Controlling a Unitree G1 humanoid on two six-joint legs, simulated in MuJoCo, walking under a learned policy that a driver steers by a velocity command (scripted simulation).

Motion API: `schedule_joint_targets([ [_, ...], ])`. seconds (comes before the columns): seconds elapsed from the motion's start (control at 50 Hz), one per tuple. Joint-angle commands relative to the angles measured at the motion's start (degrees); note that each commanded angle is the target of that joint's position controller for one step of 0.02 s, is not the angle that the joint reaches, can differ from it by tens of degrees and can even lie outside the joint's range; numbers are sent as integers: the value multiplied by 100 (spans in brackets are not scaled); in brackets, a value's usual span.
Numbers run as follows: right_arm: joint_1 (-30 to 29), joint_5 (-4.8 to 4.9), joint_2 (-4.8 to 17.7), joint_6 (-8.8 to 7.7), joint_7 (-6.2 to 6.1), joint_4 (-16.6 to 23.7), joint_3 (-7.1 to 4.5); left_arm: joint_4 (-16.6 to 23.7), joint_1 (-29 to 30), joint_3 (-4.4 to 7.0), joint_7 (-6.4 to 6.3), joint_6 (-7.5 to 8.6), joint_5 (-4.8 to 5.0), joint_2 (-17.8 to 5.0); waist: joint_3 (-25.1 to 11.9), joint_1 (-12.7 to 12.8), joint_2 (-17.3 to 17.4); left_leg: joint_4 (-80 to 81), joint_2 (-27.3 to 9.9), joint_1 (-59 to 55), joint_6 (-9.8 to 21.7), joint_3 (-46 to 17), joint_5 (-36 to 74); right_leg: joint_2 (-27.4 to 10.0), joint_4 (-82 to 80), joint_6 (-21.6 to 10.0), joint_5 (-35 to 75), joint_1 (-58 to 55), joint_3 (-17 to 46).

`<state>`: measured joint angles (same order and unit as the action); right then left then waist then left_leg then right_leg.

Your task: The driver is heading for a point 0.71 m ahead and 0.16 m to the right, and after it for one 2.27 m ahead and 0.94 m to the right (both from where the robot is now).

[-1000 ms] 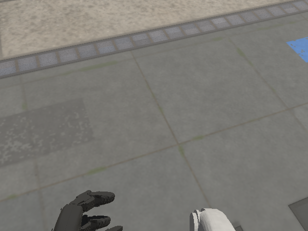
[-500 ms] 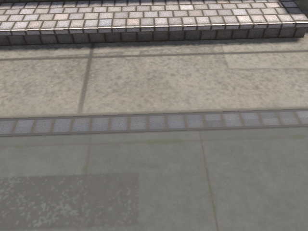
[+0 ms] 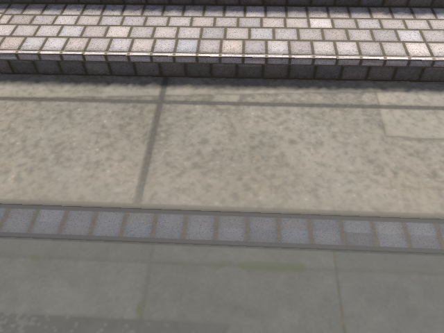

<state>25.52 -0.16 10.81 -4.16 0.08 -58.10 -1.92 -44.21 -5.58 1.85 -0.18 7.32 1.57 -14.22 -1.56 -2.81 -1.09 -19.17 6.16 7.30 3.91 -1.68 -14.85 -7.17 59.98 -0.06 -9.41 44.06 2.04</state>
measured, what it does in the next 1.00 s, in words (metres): walks ahead, turning right: right foot, then left foot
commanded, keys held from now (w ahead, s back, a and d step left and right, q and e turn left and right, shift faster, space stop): w+e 0.56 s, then w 0.44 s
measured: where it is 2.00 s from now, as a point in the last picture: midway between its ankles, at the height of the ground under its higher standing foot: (310, 178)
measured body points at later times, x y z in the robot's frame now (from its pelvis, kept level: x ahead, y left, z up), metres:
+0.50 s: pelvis +0.30 -0.08 +0.00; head +0.33 -0.10 +0.45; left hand +0.41 +0.18 -0.11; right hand +0.45 -0.37 -0.08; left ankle +0.49 +0.07 -0.68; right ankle +0.28 -0.14 -0.74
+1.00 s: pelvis +0.56 -0.12 +0.01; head +0.59 -0.12 +0.45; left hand +0.84 +0.02 -0.09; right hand +0.46 -0.37 -0.12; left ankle +0.55 +0.01 -0.74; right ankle +0.64 -0.32 -0.69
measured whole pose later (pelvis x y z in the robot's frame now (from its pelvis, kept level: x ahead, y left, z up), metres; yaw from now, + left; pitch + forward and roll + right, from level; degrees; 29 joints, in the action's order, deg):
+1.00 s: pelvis +0.56 -0.12 +0.01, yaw -23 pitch +3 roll +1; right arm 21.7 0.9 14.6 -4.5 0.4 -48.8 -3.4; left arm -39.6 -6.3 2.9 0.6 4.0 0.5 -15.2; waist -0.1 -5.1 -2.3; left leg -16.5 2.4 6.3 1.6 -0.8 -13.1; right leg -4.7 40.1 -0.1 -5.0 36.7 2.6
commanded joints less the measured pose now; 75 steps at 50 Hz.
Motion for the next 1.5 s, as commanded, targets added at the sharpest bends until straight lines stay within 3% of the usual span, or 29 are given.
schedule_joint_targets([
  [0.02, -447, 62, 1019, -240, -100, 543, -149, 183, 197, -42, 16, -75, -47, -68, 284, 132, 220, 1100, -1116, 1501, 736, -154, 2126, 158, -1788, -88, 1657, -1590, -381],
  [0.1, -137, 116, 1151, -155, -122, 353, -240, 500, 986, 37, 104, -150, 53, -377, 383, -102, 380, 897, -1670, -330, 546, -135, 2404, 376, -2803, -296, 1604, -1068, -292],
  [0.14, -323, 59, 1185, -63, -127, 409, -286, 468, 682, 138, 177, -166, 1, -560, 121, 140, 538, 210, -1799, -1014, 347, 65, 4005, 592, -2784, -528, 1019, -1303, -391],
  [0.18, -624, 14, 1191, 66, -159, 570, -304, 104, -597, 340, 210, -201, -50, -868, -508, 809, 588, -1518, -1533, -1048, 59, 406, 5255, 981, -2930, -764, 745, -2669, -610],
  [0.2, -640, -88, 1079, 74, -199, 799, -259, -93, -1532, 472, 189, -237, -101, -1274, -1065, 1071, 11, -3262, -1296, 238, -126, 594, 3915, 272, -2776, -1047, 1265, -4342, 459],
  [0.22, 209, -185, 258, -78, -44, 866, 20, -143, -1809, 553, 230, -223, -60, -1685, -1915, 637, -1543, -5571, -171, 2769, -530, 319, -582, -1083, -3346, -2302, 10, -6578, 3461],
  [0.24, -109, -29, 696, -277, 47, 836, -61, -126, -1882, 465, 210, -276, -38, -1240, -2174, 897, -1158, -6279, -235, 3547, -412, -500, -1377, -1092, -4214, -2254, -1235, -6817, 4539],
  [0.26, -813, 169, 1050, -407, 70, 1106, -153, -19, -1453, 424, 145, -289, -78, -1031, -1264, 922, -841, -6276, -555, 4062, -303, -533, -922, -931, -4303, -1935, -1287, -6131, 3801],
  [0.3, -1483, 32, 1067, -467, -47, 1379, -170, 217, -711, 377, 118, -266, -161, -889, -472, 551, 240, -5489, -952, 3604, -289, -423, -297, -583, -4470, -1754, -40, -4320, 2794],
  [0.36, -1330, -63, 965, -280, -129, 1543, -219, 325, -480, 328, 90, -248, -142, -687, -273, 123, 42, -4550, -1176, 2901, -421, -418, -317, -232, -4709, -1742, 707, -3169, 2120],
  [0.48, -2454, -77, 689, -195, -142, 1948, -116, 283, -1026, 466, -69, -316, -13, -1009, -60, 486, -165, -2005, -832, 2344, -716, -216, 1603, 256, -4672, -1397, 676, -2429, 1385],
  [0.6, -2959, 53, 943, -322, -11, 2201, -189, 166, -1531, 453, -70, -422, -2, -860, -72, 711, -413, -875, -594, 2006, -584, -329, 1470, 28, -3959, -1233, 83, -3317, 2058],
  [0.66, -2186, -3, 1094, -425, 17, 2021, -294, 197, -1500, 391, -81, -439, -73, -679, -366, 306, -584, -448, -659, 780, -165, -197, 1183, 244, -3108, -982, 780, -3421, 2034],
  [0.68, -1392, -83, 1348, -443, -16, 1920, -377, 300, -1369, 301, -56, -397, -122, -443, -932, -73, -294, -641, -1350, -450, 220, -810, 1191, 505, -1919, -782, 725, -2885, 1633],
  [0.7, -555, -121, 1862, -370, -34, 1706, -544, 333, -2077, 215, -46, -319, -3, -226, -1671, -40, 1191, -578, -2471, -2507, 1243, -2832, 580, 1235, -165, -315, -510, -1020, 801],
  [0.72, -250, 51, 1616, -303, 9, 1550, -533, 332, -2035, 231, -49, -274, 37, -528, -1554, -198, 1715, 45, -2963, -2684, 1514, -4256, -708, 1137, 818, -187, -2350, 78, 700],
  [0.74, -476, 106, 1251, -284, 3, 1620, -424, 397, -1498, 324, -35, -263, 49, -910, -786, -284, 1030, 188, -2754, -2107, 1287, -3841, -1325, 876, 1244, -200, -1993, 507, 869],
  [0.76, -789, 54, 1133, -238, 0, 1690, -365, 494, -1043, 316, -36, -277, -3, -868, -320, -204, 590, 274, -2519, -1452, 1094, -3164, -1016, 662, 1299, -194, -1545, 493, 650],
  [0.8, -1174, -15, 897, -214, 34, 1694, -259, 601, -783, 315, -16, -274, -134, -703, 151, 91, 531, 577, -2106, -384, 935, -2317, 20, 320, 648, -183, -999, 99, 486],
  [0.94, -952, 103, 1290, -156, 8, 1451, -353, 813, -74, 110, 61, -250, -138, -192, 96, 55, 594, 897, -1618, 366, 821, -791, 1776, 266, -1743, 1, 418, -931, -76],
  [1.06, -416, 199, 1456, -46, 16, 1180, -376, 1089, 680, 153, 178, -214, -44, -425, 257, -142, 643, 580, -1904, -164, 631, -845, 1537, 485, -2857, -152, 636, -1359, -133],
  [1.12, -464, 191, 1462, 25, -20, 1139, -361, 851, -201, 321, 159, -200, -101, -738, -191, 410, 566, -507, -1684, -172, 355, -553, 2885, 737, -3324, -463, 442, -2865, -369],
  [1.14, -527, 119, 1270, 10, -30, 1212, -279, 661, -1121, 446, 107, -203, -148, -1055, -798, 832, 349, -1749, -1405, 462, 142, -257, 2735, 265, -3178, -742, 635, -4249, 104],
  [1.16, -112, 46, 786, -100, -26, 1387, -110, 564, -1860, 587, 70, -248, -228, -1648, -1674, 917, -895, -3987, -665, 2637, -316, 311, 898, -1157, -3247, -1555, 207, -6469, 2243],
  [1.18, -130, 62, 885, -200, -14, 1354, -113, 448, -2153, 527, 97, -289, -119, -1407, -2025, 1001, -1471, -4993, -469, 3556, -358, -237, -1751, -1564, -4012, -1901, -435, -6693, 3835],
  [1.2, -488, 186, 1299, -246, 17, 1446, -238, 477, -1810, 417, 101, -298, -93, -1142, -1248, 947, -973, -5459, -807, 4079, -310, -366, -1493, -1397, -4143, -1695, -903, -6106, 3323],
  [1.26, -1010, 66, 1173, -160, -15, 1549, -257, 574, -837, 256, 151, -266, -200, -696, -106, 436, -421, -4720, -1356, 3512, -290, -201, -368, -751, -4658, -1385, -31, -3982, 1832],
  [1.34, -1045, 27, 904, 9, -40, 1566, -216, 404, -751, 299, 150, -142, -162, -764, 82, 169, -377, -3999, -1410, 3202, -440, -148, 405, -538, -5113, -1449, 886, -3309, 1058],
  [1.5, -2575, 93, 759, -70, 118, 1989, -100, -94, -1489, 381, 42, -219, -41, -1088, 415, 678, -202, -1581, -1111, 2815, -411, 39, 2002, -462, -5093, -1179, 859, -3665, 394],
])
